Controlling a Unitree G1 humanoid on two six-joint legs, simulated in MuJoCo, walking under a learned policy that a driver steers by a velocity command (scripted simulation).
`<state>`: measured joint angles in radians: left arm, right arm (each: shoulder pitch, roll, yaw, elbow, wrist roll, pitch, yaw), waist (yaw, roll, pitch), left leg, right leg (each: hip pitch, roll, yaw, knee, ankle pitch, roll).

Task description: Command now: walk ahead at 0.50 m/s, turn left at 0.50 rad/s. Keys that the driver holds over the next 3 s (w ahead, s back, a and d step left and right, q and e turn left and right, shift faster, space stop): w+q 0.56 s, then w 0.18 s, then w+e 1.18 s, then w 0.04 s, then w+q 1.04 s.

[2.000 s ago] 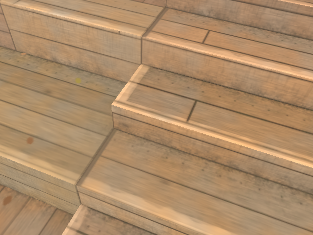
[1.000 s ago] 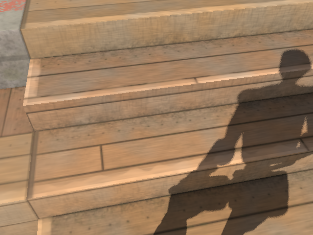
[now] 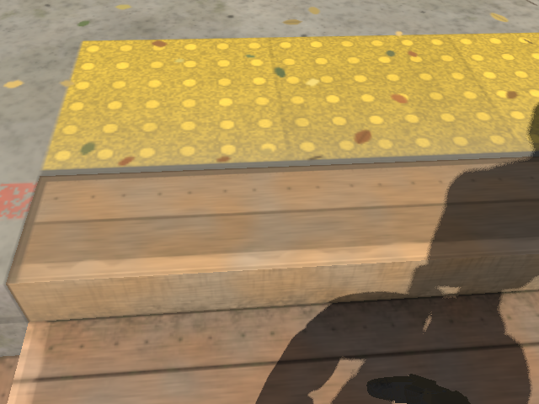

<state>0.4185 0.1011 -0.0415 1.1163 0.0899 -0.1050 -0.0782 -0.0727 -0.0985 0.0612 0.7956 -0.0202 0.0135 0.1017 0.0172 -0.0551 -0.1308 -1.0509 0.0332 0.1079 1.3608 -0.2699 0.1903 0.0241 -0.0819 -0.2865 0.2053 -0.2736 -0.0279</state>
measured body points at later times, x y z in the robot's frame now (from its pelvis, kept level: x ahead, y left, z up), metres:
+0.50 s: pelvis +0.29 +0.01 +0.14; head +0.28 +0.01 +0.59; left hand +0.51 +0.22 +0.08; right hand +0.27 -0.18 -0.02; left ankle +0.13 +0.10 -0.60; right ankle +0.46 -0.07 -0.46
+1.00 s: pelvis +0.53 +0.07 +0.27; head +0.54 +0.07 +0.72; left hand +0.34 +0.11 +0.13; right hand +0.81 +0.05 +0.18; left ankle +0.67 +0.27 -0.23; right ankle +0.45 -0.07 -0.46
